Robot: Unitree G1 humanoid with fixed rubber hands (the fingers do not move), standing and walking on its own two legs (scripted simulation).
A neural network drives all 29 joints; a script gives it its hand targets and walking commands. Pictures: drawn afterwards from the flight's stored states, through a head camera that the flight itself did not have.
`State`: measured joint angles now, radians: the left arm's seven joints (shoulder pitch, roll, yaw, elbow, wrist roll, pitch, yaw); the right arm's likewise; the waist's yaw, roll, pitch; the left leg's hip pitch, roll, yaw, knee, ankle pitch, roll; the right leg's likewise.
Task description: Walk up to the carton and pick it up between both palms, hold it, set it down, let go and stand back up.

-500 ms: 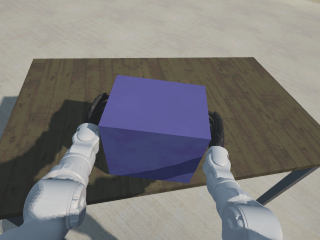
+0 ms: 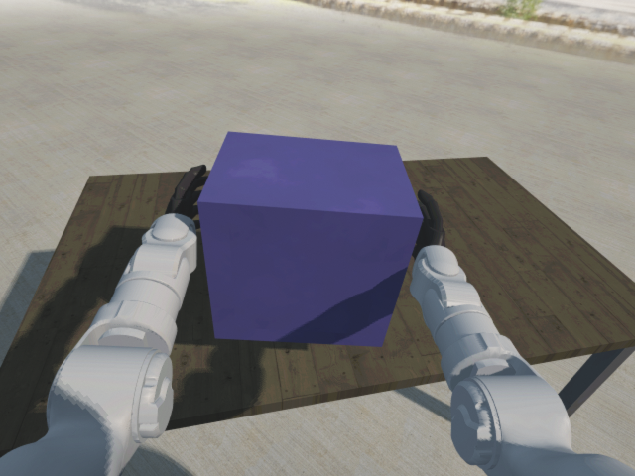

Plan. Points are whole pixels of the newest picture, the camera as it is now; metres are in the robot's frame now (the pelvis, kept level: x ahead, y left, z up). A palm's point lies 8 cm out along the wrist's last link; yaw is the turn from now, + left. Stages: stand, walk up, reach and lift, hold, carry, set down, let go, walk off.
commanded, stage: reach and lift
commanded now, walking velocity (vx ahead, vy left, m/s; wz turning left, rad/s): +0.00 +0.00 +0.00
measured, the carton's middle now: (306, 241) +0.41 -0.04 +0.13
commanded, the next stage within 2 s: hold in 1.58 s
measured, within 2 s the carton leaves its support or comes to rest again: neither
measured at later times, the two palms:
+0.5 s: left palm (167, 235) +0.37 +0.13 +0.18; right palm (437, 247) +0.33 -0.20 +0.17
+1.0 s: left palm (153, 239) +0.38 +0.15 +0.18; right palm (418, 226) +0.36 -0.18 +0.18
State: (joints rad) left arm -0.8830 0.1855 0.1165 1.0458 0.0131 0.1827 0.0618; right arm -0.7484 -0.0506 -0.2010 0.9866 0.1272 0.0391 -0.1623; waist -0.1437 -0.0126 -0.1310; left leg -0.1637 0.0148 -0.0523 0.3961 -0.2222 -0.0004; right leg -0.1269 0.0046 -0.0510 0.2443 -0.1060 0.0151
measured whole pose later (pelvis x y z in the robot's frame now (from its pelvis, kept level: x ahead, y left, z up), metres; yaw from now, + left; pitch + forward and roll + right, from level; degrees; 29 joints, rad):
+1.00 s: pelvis -0.01 -0.01 +0.00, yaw +0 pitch -3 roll -1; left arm -0.64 0.12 0.23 0.42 0.10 0.56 0.06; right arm -0.75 -0.08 -0.10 0.69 0.24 0.33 -0.18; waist -0.10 -0.01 -0.07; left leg -0.10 0.01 -0.05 0.35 -0.19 -0.01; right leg -0.09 0.00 -0.05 0.27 -0.11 0.00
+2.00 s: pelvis -0.02 -0.01 +0.00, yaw +0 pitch -5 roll -1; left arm -0.67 0.11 0.23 0.30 0.10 0.77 0.07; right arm -0.80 -0.12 -0.08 0.61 0.26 0.53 -0.19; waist -0.10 -0.01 -0.12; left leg -0.09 0.01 -0.05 0.35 -0.18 -0.01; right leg -0.08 0.00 -0.05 0.27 -0.10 0.00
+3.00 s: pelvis -0.02 -0.01 +0.00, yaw +0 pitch -5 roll -1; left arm -0.67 0.11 0.25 0.25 0.13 0.83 0.05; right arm -0.82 -0.12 -0.07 0.59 0.25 0.58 -0.19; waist -0.10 -0.01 -0.11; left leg -0.08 0.01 -0.05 0.35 -0.18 -0.01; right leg -0.08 0.00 -0.05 0.27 -0.10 0.00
